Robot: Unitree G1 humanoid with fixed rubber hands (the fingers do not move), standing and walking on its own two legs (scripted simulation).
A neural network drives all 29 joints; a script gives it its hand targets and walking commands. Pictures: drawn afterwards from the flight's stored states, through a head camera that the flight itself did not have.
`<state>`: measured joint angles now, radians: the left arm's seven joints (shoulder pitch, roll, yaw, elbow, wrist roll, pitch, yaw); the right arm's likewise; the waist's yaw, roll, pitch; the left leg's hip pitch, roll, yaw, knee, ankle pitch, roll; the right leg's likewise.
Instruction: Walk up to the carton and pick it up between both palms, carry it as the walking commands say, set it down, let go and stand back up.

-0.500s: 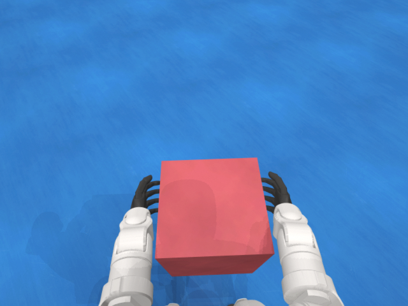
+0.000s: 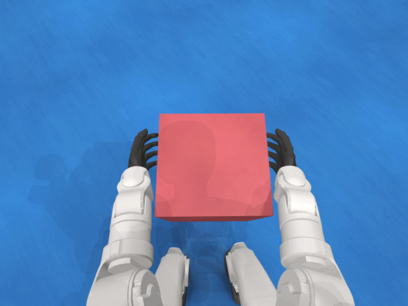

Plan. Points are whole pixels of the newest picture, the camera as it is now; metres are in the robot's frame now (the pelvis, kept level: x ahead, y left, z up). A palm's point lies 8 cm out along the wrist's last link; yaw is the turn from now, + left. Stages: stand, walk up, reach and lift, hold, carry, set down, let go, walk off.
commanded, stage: set down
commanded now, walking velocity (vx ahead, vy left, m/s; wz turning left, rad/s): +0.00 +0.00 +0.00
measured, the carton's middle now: (210, 175) +0.38 -0.02 -0.13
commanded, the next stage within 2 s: none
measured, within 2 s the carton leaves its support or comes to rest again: neither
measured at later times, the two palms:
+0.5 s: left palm (149, 168) +0.41 +0.13 -0.14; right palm (271, 169) +0.39 -0.17 -0.15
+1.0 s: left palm (153, 170) +0.43 +0.14 -0.23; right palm (259, 170) +0.41 -0.16 -0.23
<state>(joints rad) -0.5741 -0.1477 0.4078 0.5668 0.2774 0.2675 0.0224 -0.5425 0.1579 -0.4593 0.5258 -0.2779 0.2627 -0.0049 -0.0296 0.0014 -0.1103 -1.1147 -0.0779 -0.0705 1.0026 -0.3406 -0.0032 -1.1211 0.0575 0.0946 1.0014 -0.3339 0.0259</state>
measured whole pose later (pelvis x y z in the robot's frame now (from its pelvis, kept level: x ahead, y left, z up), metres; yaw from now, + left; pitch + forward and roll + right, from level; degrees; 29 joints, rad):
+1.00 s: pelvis -0.02 +0.00 -0.15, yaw +0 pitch +42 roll -1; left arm -0.88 -0.01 0.37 0.74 0.17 0.22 0.07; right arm -0.82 0.05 -0.44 0.66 -0.16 0.22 -0.08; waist -0.02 0.01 -0.18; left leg -1.82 -0.14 -0.09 1.61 -0.51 -0.03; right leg -1.82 0.12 0.09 1.60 -0.51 0.06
